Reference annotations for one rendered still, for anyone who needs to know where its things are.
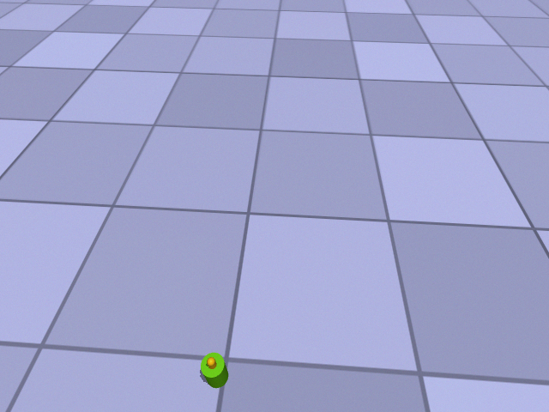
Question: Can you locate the bottle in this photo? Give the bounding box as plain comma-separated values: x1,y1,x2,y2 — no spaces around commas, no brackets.
201,353,228,388

